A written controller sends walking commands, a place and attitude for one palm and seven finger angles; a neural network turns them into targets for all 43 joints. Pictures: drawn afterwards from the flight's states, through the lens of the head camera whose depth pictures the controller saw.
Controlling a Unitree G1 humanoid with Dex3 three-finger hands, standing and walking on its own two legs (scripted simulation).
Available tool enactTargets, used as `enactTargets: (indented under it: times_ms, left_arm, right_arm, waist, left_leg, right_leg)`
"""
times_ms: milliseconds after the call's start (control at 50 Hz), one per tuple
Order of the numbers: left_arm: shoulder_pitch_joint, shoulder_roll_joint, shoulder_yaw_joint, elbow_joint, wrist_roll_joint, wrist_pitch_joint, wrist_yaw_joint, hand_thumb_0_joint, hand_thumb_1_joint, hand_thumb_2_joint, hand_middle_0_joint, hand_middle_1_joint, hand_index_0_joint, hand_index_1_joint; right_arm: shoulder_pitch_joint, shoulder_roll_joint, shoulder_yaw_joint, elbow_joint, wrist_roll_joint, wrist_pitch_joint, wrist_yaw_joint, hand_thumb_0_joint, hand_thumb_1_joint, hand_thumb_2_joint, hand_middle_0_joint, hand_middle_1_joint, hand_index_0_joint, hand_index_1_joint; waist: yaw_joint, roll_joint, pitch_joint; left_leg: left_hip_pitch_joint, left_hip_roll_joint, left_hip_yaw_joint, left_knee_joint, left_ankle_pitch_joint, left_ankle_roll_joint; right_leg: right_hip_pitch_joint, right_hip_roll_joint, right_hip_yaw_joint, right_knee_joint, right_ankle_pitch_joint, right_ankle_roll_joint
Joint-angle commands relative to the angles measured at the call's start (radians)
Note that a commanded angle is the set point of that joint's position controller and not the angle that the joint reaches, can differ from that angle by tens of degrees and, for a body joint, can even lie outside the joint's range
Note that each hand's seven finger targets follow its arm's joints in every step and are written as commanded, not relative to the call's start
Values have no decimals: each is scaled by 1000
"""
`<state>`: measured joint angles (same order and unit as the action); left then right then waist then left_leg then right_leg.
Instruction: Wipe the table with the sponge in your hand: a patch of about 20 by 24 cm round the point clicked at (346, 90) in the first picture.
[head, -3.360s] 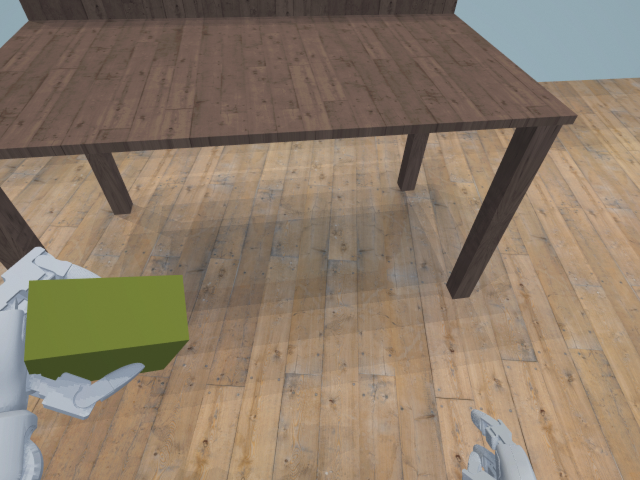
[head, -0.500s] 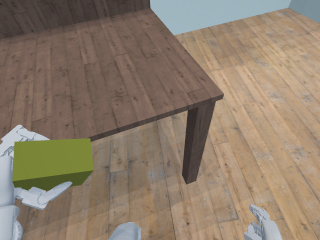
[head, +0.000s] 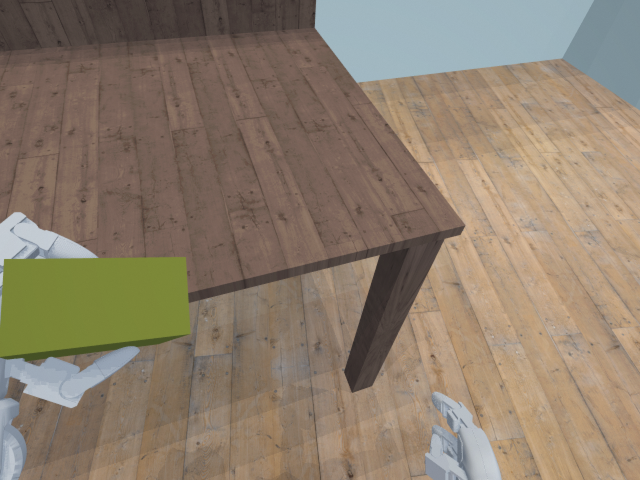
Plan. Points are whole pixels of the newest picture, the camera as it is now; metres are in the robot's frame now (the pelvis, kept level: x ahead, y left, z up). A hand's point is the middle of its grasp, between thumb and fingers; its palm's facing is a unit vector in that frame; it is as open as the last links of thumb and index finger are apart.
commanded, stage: come to a stop and stand still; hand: left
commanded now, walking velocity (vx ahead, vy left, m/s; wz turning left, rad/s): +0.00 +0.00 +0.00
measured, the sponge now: (123, 309) +0.22 +0.20 +0.17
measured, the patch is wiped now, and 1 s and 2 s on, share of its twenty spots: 0.00 0.00 0.00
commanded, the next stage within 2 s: look again from close up in 1.54 s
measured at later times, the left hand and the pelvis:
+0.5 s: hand (79, 361) +0.17 +0.22 +0.17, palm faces +0.39 -0.85 -0.35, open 10.5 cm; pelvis -0.04 -0.03 +0.00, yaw -2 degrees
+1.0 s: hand out of the picture +0.15 +0.27 +0.17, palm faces +0.44 -0.83 -0.36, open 10.5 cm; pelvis -0.07 +0.01 +0.00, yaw +1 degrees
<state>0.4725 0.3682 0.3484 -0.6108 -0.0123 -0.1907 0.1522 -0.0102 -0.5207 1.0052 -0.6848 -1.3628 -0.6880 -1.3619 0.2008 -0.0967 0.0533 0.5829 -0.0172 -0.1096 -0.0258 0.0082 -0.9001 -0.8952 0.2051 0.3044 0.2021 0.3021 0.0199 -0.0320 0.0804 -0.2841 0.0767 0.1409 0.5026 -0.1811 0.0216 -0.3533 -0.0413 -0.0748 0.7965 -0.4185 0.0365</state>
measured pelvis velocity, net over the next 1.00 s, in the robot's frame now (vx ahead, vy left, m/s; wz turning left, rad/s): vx -0.07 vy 0.01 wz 0.01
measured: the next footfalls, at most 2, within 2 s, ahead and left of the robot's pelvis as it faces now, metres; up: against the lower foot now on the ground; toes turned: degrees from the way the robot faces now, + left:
right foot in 0.10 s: +0.04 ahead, -0.14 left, +0.00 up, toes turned -1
right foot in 1.06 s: -0.04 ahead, -0.07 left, +0.00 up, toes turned +0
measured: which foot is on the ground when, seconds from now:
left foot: down 0.00-1.00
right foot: up 0.00-0.08, down 0.10-0.88, up 0.90-1.00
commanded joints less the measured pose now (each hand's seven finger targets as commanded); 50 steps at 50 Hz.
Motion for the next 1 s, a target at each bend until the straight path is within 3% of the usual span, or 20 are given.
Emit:
enactTargets:
  times_ms: [0,20,40,60,80,120,140,200,260,320,340,400,480,580,700,740,800,860,920,980]
  left_arm:
    - [-58,131,121,-162,-21,-56,38,0,100,1300,-1200,-1600,-1200,-1600]
    - [-53,136,128,-146,-22,-52,37,0,100,1300,-1200,-1600,-1200,-1600]
    - [-989,882,639,-109,104,-140,-9,0,100,1300,-1200,-1600,-1200,-1600]
    - [-496,280,195,349,22,-66,-73,0,100,1300,-1200,-1600,-1200,-1600]
    - [-348,296,212,215,2,-67,-68,0,100,1300,-1200,-1600,-1200,-1600]
    - [-232,180,127,281,-34,-53,-71,0,100,1300,-1200,-1600,-1200,-1600]
    - [-216,125,102,141,-40,-51,-77,0,100,1300,-1200,-1600,-1200,-1600]
    - [-84,149,91,-81,-27,-52,-70,0,100,1300,-1200,-1600,-1200,-1600]
    - [-55,197,134,-142,-30,-46,-42,0,100,1300,-1200,-1600,-1200,-1600]
    - [-149,302,237,-197,-30,-58,-10,0,100,1300,-1200,-1600,-1200,-1600]
    - [-165,231,188,-142,-33,-57,-8,0,100,1300,-1200,-1600,-1200,-1600]
    - [-268,212,162,-72,-29,-62,-1,0,100,1300,-1200,-1600,-1200,-1600]
    - [-330,162,100,-24,-10,-78,-22,0,100,1300,-1200,-1600,-1200,-1600]
    - [-209,122,53,-15,-8,-64,-53,0,100,1300,-1200,-1600,-1200,-1600]
    - [-148,183,134,-45,-22,-50,-58,0,100,1300,-1200,-1600,-1200,-1600]
    - [-170,184,141,-63,-26,-43,-53,0,100,1300,-1200,-1600,-1200,-1600]
    - [-243,185,137,-112,-26,-46,-47,0,100,1300,-1200,-1600,-1200,-1600]
    - [-307,171,127,-168,-13,-58,-42,0,100,1300,-1200,-1600,-1200,-1600]
    - [-230,157,115,-131,-10,-56,-46,0,100,1300,-1200,-1600,-1200,-1600]
    - [-154,136,83,-153,-3,-61,-38,0,100,1300,-1200,-1600,-1200,-1600]
  right_arm:
    - [-39,-205,-82,-119,7,-58,-24,0,-900,-900,200,300,200,300]
    - [-39,-205,-86,-120,12,-59,-27,0,-900,-900,200,300,200,300]
    - [61,-276,-149,-47,-75,-115,-31,0,-900,-900,200,300,200,300]
    - [30,-114,-83,-87,-12,-102,-29,0,-900,-900,200,300,200,300]
    - [7,-169,-89,-130,13,-96,-25,0,-900,-900,200,300,200,300]
    - [-31,-192,-99,-123,31,-120,-9,0,-900,-900,200,300,200,300]
    - [-15,-222,-123,-145,43,-106,10,0,-900,-900,200,300,200,300]
    - [-97,-201,-96,-190,41,-82,28,0,-900,-900,200,300,200,300]
    - [-114,-197,-85,-206,35,-80,12,0,-900,-900,200,300,200,300]
    - [-113,-207,-78,-181,19,-73,-20,0,-900,-900,200,300,200,300]
    - [-102,-195,-72,-170,16,-69,-26,0,-900,-900,200,300,200,300]
    - [-77,-220,-81,-163,17,-66,-37,0,-900,-900,200,300,200,300]
    - [-68,-230,-86,-168,16,-82,-29,0,-900,-900,200,300,200,300]
    - [-74,-217,-86,-174,11,-88,-2,0,-900,-900,200,300,200,300]
    - [-57,-196,-80,-149,-1,-51,-6,0,-900,-900,200,300,200,300]
    - [-64,-188,-73,-125,-4,-38,-15,0,-900,-900,200,300,200,300]
    - [-67,-200,-75,-120,1,-48,-18,0,-900,-900,200,300,200,300]
    - [-102,-214,-80,-141,14,-87,-16,0,-900,-900,200,300,200,300]
    - [-88,-202,-93,-145,16,-105,7,0,-900,-900,200,300,200,300]
    - [-86,-201,-87,-144,2,-109,21,0,-900,-900,200,300,200,300]
  waist:
    - [-27,289,-158]
    - [-27,251,-169]
    - [64,46,-67]
    - [-6,-108,-150]
    - [2,-102,-147]
    - [8,111,-275]
    - [8,-10,-300]
    - [16,-133,-275]
    - [11,-111,-173]
    - [-4,-20,-92]
    - [-11,17,-82]
    - [-7,133,-48]
    - [-1,211,-32]
    - [13,135,-103]
    - [0,-50,-90]
    - [-12,-53,-91]
    - [-17,51,-118]
    - [5,365,-144]
    - [11,275,-160]
    - [19,249,-177]
  left_leg:
    - [38,225,-170,-218,50,67]
    - [62,218,-148,-196,41,56]
    - [-213,160,-16,48,112,27]
    - [15,-15,-76,153,41,-22]
    - [38,-25,-41,112,48,-30]
    - [189,-5,-39,-40,168,0]
    - [199,13,-63,10,233,5]
    - [104,-9,-61,48,102,11]
    - [57,-52,-64,75,-105,-5]
    - [101,-56,-99,56,-106,-15]
    - [99,-56,-113,23,-120,-15]
    - [43,-47,-172,-90,-252,-8]
    - [-68,-40,-201,-195,-404,-1]
    - [-102,-48,-191,-211,-376,-10]
    - [63,-139,-103,52,-211,-51]
    - [155,-135,-112,114,-173,-52]
    - [156,-98,-183,-45,-220,-37]
    - [-133,83,-484,-436,-673,38]
    - [-106,73,-384,-415,-549,47]
    - [-50,33,-323,-329,-407,23]
  right_leg:
    - [122,30,-30,-167,11,2]
    - [133,39,-39,-219,46,5]
    - [167,-89,132,-315,315,-75]
    - [6,-137,312,-411,455,-143]
    - [124,-127,265,-406,808,-96]
    - [169,-70,145,-295,663,-50]
    - [168,-43,137,-295,565,-26]
    - [181,-59,145,-388,403,-26]
    - [51,-98,225,-485,122,-72]
    - [-79,-105,260,-535,-113,-109]
    - [-71,-75,215,-524,-142,-95]
    - [-25,8,193,-504,-189,-72]
    - [101,73,123,-451,-144,-57]
    - [212,92,85,-413,-37,-43]
    - [-49,-4,174,-595,-241,-87]
    - [-161,-30,176,-590,-274,-103]
    - [-78,38,107,-439,-172,-61]
    - [198,167,37,3,-33,-22]
    - [223,154,16,-15,-6,-41]
    - [296,123,8,-324,6,-70]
